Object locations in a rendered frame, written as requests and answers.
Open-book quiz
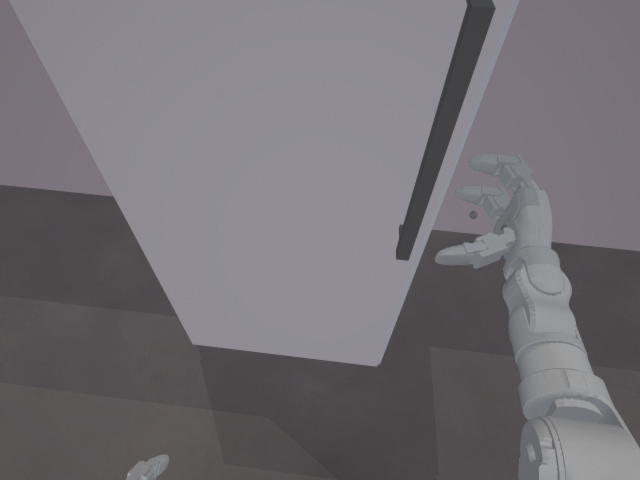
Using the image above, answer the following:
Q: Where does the robot right hand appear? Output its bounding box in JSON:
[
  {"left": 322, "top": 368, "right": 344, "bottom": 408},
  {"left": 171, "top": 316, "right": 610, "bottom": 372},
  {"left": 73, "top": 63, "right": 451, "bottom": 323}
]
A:
[{"left": 435, "top": 154, "right": 553, "bottom": 269}]

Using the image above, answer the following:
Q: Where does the right robot forearm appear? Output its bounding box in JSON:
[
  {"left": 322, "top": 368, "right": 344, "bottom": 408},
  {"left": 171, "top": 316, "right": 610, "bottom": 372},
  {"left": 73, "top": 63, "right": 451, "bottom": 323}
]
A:
[{"left": 502, "top": 246, "right": 640, "bottom": 452}]

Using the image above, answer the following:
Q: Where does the robot left hand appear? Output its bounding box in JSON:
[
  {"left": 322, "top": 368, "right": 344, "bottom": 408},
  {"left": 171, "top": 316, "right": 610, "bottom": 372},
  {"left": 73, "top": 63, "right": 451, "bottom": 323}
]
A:
[{"left": 126, "top": 454, "right": 169, "bottom": 480}]

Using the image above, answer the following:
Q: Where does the fridge door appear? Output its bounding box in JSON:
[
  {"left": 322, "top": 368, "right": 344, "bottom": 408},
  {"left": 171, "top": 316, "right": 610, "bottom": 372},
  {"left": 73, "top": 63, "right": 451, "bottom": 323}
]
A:
[{"left": 9, "top": 0, "right": 513, "bottom": 367}]

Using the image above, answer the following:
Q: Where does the handle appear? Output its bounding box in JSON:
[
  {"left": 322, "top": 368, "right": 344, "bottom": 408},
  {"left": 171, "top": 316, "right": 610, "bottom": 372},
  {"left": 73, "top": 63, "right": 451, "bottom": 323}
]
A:
[{"left": 396, "top": 0, "right": 496, "bottom": 261}]

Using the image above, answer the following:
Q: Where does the right robot upper arm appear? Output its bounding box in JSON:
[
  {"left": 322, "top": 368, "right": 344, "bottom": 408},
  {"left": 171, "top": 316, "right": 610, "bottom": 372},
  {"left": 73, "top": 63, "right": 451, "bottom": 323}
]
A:
[{"left": 518, "top": 415, "right": 640, "bottom": 480}]

